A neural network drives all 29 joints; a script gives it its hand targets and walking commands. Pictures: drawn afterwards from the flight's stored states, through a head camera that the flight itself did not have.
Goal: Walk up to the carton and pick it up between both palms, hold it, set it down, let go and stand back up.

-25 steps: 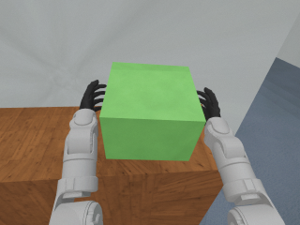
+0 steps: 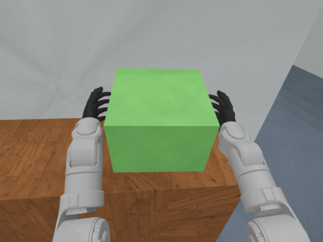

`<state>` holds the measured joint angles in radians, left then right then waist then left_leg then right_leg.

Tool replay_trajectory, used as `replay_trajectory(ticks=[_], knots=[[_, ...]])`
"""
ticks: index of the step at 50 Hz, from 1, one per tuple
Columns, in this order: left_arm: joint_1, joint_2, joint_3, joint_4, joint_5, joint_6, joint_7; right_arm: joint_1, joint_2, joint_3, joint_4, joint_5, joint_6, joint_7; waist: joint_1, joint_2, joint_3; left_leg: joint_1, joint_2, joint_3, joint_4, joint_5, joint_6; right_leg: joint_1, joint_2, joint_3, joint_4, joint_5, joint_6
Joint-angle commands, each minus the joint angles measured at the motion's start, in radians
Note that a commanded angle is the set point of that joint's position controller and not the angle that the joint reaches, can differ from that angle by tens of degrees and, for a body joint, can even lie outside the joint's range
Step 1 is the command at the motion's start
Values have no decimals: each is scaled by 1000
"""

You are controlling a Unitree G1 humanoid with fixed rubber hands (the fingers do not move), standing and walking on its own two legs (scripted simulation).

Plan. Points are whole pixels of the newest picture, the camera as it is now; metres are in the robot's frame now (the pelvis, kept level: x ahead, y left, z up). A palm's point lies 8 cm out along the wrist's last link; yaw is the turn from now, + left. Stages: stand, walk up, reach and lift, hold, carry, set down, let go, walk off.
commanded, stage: hold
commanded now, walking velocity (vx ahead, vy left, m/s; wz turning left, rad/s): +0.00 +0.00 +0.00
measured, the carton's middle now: (158, 117) +0.40 +0.01 +0.15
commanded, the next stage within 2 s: none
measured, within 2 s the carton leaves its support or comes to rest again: neither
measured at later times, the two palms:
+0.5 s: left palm (92, 117) +0.35 +0.17 +0.18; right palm (226, 122) +0.35 -0.15 +0.17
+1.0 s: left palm (90, 116) +0.36 +0.17 +0.18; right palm (224, 120) +0.35 -0.15 +0.18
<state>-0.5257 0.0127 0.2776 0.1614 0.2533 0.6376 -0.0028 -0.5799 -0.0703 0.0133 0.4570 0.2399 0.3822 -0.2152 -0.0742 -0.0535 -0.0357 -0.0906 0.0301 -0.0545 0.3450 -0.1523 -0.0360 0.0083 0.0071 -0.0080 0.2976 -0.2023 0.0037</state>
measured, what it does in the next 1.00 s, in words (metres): stands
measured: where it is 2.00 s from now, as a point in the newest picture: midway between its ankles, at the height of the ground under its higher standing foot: outside the picture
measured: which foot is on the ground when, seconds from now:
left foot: down 0.00-1.00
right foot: down 0.00-1.00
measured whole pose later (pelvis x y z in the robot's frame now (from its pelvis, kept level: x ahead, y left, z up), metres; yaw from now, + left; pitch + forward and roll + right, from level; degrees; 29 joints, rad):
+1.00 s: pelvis +0.00 +0.00 +0.00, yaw +0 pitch -6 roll -1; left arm -0.57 0.02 0.28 0.19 0.27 0.65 -0.01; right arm -0.61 -0.07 -0.01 0.49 0.23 0.38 -0.21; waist -0.07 -0.05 -0.05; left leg -0.10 0.03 -0.06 0.35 -0.15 -0.04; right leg -0.01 0.01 -0.01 0.30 -0.20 0.00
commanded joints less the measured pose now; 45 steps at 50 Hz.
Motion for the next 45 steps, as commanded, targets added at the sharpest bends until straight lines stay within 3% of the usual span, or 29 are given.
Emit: replay_trajectory(ticks=[1,11,17,29,31,34,37,40,42,45], knots=[[-711,-613,-559,-167,-164,-55,-151,-883,618,393,-375,91,-74,103,-15,105,-378,261,-90,55,6,268,-5,-74,65,-41,-55,253,54],[-704,-636,-573,-169,-175,-49,-140,-903,601,393,-400,101,-78,109,-17,121,-426,291,-78,48,21,314,-16,-86,73,-50,-50,244,42],[-686,-610,-538,-153,-163,-43,-147,-901,591,404,-401,109,-69,107,5,80,-396,262,-84,52,16,312,-7,-67,74,-41,-52,267,51],[-724,-615,-546,-155,-166,-47,-150,-939,607,399,-406,103,-80,104,-1,89,-398,249,-87,59,9,264,-1,-67,66,-41,-53,245,51],[-740,-624,-558,-157,-169,-50,-145,-931,609,388,-390,99,-80,109,-9,116,-415,263,-82,52,13,271,-7,-79,68,-45,-53,229,45],[-727,-618,-537,-120,-163,-47,-146,-922,604,378,-360,88,-74,111,-8,91,-386,252,-83,55,4,244,-2,-90,64,-43,-57,205,45],[-739,-622,-518,-100,-147,-42,-149,-933,594,357,-328,83,-75,117,-2,111,-374,247,-77,58,0,235,-6,-98,67,-45,-60,172,41],[-757,-628,-531,-124,-169,-56,-145,-942,615,365,-346,84,-82,118,-4,87,-418,253,-82,58,3,245,-1,-88,63,-45,-58,197,47],[-730,-624,-512,-87,-152,-48,-148,-949,607,361,-341,87,-82,114,0,88,-393,255,-84,59,4,244,4,-89,64,-42,-62,204,50],[-758,-639,-541,-130,-172,-58,-143,-931,608,368,-333,83,-85,115,-12,108,-426,277,-80,57,14,282,-8,-96,67,-52,-52,213,44]])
